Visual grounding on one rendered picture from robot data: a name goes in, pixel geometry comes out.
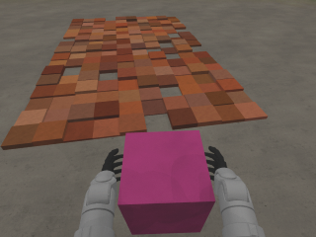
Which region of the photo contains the left robot forearm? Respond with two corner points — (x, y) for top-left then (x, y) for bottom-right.
(74, 170), (118, 237)

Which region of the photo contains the right robot forearm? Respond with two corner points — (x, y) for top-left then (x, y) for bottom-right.
(213, 167), (266, 237)

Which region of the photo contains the robot right hand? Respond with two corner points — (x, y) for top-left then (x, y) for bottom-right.
(204, 146), (227, 181)

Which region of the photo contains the carton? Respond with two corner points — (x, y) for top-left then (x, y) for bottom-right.
(118, 130), (216, 235)

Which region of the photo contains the robot left hand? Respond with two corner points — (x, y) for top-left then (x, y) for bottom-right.
(102, 148), (123, 182)

